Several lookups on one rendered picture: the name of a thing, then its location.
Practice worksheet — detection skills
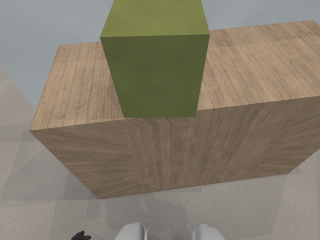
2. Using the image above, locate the left robot thigh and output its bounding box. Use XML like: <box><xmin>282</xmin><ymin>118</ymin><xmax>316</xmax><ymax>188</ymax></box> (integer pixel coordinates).
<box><xmin>114</xmin><ymin>223</ymin><xmax>148</xmax><ymax>240</ymax></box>

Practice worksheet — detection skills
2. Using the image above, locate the robot thigh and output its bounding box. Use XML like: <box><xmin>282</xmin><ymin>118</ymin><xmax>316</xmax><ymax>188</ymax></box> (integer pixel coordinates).
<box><xmin>191</xmin><ymin>226</ymin><xmax>226</xmax><ymax>240</ymax></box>
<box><xmin>114</xmin><ymin>223</ymin><xmax>148</xmax><ymax>240</ymax></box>

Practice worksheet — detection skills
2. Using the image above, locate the carton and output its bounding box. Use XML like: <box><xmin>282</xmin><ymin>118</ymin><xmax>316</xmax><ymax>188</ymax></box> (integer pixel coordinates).
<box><xmin>100</xmin><ymin>0</ymin><xmax>210</xmax><ymax>118</ymax></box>

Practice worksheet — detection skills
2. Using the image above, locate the pedestal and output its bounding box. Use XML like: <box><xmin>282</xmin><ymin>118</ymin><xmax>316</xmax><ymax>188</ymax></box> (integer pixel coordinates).
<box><xmin>29</xmin><ymin>20</ymin><xmax>320</xmax><ymax>200</ymax></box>

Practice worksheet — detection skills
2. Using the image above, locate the robot left hand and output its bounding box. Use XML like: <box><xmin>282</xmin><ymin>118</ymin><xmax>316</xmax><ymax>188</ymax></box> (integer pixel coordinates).
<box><xmin>71</xmin><ymin>230</ymin><xmax>91</xmax><ymax>240</ymax></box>

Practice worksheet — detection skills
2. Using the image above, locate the right robot thigh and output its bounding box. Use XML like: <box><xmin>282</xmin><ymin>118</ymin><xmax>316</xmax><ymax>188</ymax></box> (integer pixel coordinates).
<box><xmin>191</xmin><ymin>226</ymin><xmax>226</xmax><ymax>240</ymax></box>

